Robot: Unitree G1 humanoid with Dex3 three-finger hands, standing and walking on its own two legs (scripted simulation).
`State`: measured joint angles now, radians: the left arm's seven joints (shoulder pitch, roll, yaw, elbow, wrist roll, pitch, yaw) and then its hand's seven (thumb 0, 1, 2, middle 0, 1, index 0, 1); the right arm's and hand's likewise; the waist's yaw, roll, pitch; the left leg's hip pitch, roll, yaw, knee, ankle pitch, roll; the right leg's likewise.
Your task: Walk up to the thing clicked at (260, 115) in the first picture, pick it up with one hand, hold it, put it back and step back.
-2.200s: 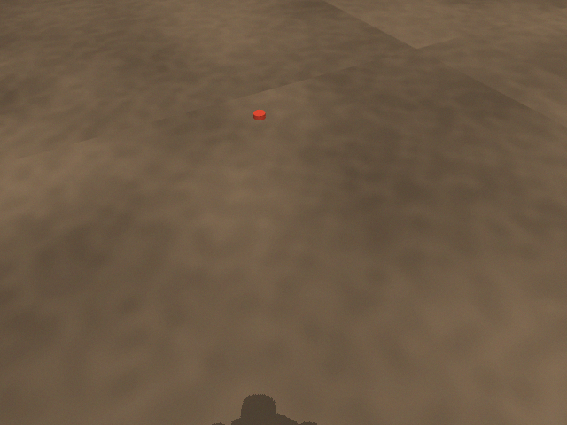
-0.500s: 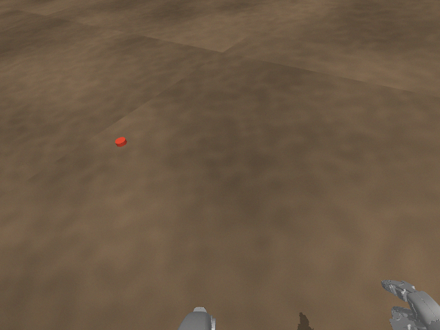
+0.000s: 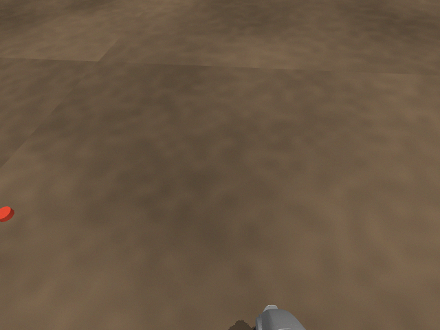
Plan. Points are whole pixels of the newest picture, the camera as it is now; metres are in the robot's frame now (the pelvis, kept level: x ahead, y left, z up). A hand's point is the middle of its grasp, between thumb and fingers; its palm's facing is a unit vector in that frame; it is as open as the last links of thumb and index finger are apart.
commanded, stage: walk up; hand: left
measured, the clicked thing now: (4, 214) +1.02 +1.11 -0.75
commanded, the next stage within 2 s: none
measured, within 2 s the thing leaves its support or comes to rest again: neither
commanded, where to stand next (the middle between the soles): +0.57 +1.22 m, yaw -47 degrees
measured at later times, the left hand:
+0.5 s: hand out of the picture +0.31 +0.59 -0.17, palm faces -0.20 -0.77 -0.61, open 7.4 cm
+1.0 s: hand out of the picture +0.55 +0.69 -0.11, palm faces -0.28 -0.73 -0.63, open 7.4 cm
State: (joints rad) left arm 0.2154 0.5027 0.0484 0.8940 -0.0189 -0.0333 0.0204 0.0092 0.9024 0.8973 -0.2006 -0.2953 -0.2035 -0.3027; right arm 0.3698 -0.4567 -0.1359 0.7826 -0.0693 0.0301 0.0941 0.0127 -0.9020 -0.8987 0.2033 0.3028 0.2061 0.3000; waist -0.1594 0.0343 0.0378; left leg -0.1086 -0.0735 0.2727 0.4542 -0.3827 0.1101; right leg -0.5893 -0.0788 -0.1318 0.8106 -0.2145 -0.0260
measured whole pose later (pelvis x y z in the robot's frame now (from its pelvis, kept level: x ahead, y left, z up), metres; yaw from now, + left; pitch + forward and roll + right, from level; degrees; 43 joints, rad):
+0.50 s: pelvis +0.22 +0.25 -0.04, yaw -12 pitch +0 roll -2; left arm 0.34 0.53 0.09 0.96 0.04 -0.03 0.11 0.01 0.90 0.90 -0.21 -0.30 -0.21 -0.30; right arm 0.16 -0.45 -0.11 0.69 -0.07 0.04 0.11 0.01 -0.91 -0.90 0.20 0.30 0.20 0.30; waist -0.01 0.03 0.05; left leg -0.54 0.13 0.00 0.96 -0.43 -0.06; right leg -0.47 -0.15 0.16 1.07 -0.53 -0.06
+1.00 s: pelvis +0.35 +0.43 -0.02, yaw -21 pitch -2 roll -1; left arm 0.29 0.43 0.06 0.80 0.03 -0.06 0.11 0.01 0.90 0.90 -0.21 -0.30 -0.21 -0.30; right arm 0.23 -0.45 -0.10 0.69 -0.08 0.11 0.09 0.01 -0.90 -0.90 0.20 0.30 0.21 0.30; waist -0.02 0.15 0.10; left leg -0.63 0.08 -0.10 1.34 -0.40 -0.01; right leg -0.46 -0.07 -0.05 0.76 -0.27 -0.02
